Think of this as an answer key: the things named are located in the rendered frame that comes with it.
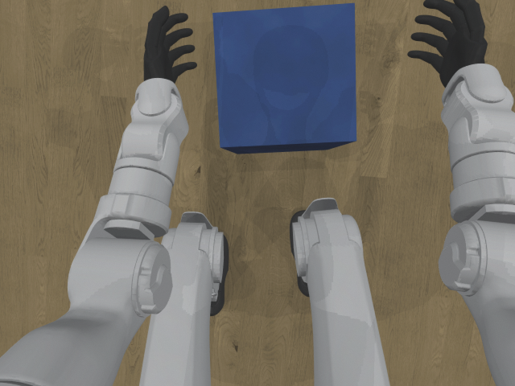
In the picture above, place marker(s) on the carton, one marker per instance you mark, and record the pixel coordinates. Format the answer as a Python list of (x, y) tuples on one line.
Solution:
[(286, 78)]

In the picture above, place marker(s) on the right robot forearm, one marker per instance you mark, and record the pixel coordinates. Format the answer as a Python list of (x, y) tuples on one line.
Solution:
[(481, 144)]

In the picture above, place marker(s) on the robot right upper arm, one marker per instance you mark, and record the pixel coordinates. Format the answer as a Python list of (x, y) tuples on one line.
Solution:
[(478, 261)]

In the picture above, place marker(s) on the robot left upper arm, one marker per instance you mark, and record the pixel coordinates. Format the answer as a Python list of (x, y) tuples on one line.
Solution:
[(114, 285)]

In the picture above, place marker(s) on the right robot hand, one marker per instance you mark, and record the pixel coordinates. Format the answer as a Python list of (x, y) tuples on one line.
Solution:
[(465, 43)]

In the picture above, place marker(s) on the robot right thigh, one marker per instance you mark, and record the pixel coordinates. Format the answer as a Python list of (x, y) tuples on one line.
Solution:
[(347, 344)]

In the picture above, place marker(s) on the robot right shin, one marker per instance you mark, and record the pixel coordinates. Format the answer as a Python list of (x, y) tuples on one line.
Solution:
[(349, 222)]

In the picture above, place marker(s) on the left robot forearm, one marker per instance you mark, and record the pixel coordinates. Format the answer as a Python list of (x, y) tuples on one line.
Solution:
[(137, 204)]

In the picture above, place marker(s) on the left robot hand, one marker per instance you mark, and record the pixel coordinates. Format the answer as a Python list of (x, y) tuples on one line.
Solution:
[(158, 60)]

